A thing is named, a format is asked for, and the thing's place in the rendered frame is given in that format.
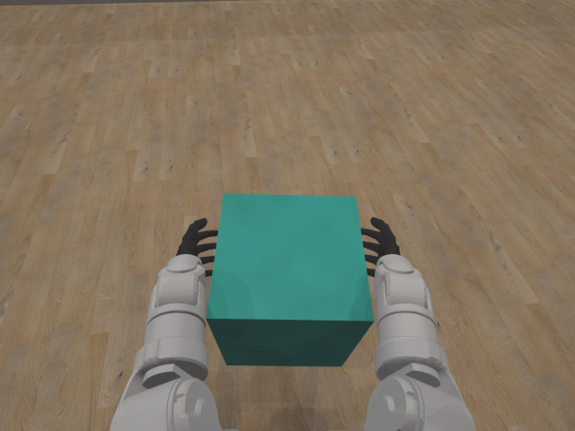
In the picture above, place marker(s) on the robot left upper arm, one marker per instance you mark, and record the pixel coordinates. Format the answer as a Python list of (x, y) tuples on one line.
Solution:
[(183, 404)]

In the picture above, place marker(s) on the right robot forearm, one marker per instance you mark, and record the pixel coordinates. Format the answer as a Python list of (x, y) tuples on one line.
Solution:
[(407, 337)]

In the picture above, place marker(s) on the left robot forearm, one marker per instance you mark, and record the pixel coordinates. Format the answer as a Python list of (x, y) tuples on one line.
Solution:
[(176, 321)]

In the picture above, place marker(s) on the robot right upper arm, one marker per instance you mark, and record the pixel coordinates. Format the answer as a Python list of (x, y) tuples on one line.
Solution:
[(401, 403)]

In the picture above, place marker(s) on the carton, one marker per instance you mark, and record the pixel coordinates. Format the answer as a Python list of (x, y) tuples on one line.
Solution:
[(289, 284)]

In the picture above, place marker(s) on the right robot hand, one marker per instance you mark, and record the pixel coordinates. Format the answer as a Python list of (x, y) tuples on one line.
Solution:
[(386, 239)]

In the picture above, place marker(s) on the left robot hand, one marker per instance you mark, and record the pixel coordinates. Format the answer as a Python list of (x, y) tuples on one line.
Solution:
[(191, 239)]

